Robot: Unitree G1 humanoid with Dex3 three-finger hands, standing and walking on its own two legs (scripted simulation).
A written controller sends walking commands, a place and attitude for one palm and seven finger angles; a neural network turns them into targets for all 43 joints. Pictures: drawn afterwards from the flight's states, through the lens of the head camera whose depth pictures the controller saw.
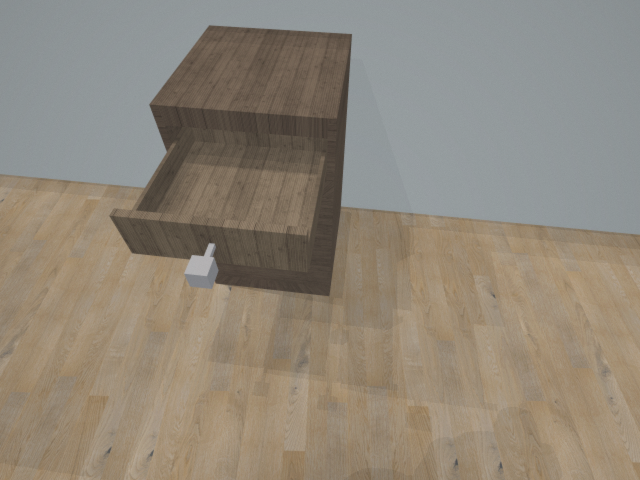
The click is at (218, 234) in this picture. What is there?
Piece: drawer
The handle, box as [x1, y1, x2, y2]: [184, 243, 218, 288]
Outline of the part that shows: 213,243 208,244 203,256 191,256 184,272 190,286 207,288 212,287 218,270 214,258 212,256 215,248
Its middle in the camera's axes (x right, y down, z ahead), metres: -0.23 +0.05 +0.76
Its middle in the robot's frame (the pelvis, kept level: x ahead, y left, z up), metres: +0.51 +0.26 -0.14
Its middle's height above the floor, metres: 0.64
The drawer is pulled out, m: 0.30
